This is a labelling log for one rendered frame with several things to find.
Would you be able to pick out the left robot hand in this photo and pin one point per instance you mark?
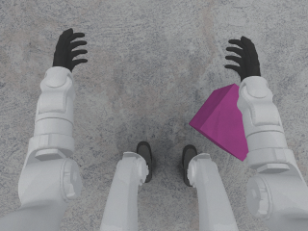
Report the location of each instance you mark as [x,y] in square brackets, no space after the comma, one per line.
[64,55]

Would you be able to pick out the carton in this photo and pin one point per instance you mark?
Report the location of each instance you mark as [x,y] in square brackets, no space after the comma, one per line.
[220,121]

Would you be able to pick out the robot right forearm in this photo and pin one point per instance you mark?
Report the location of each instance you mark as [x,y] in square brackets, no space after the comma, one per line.
[268,151]

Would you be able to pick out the right robot hand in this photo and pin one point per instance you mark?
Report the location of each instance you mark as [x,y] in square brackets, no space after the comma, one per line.
[249,63]

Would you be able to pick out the right robot upper arm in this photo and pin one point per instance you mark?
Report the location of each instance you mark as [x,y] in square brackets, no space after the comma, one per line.
[279,200]

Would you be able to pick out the left robot upper arm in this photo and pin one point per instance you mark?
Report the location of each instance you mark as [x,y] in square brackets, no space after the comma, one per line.
[46,189]

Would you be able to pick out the left robot foot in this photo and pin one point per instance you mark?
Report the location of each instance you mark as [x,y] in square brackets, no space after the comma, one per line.
[144,149]

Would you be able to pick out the robot left forearm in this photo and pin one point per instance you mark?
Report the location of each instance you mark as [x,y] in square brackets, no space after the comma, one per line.
[54,119]

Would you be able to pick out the robot right thigh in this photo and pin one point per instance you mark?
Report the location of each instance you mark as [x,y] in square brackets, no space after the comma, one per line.
[214,209]

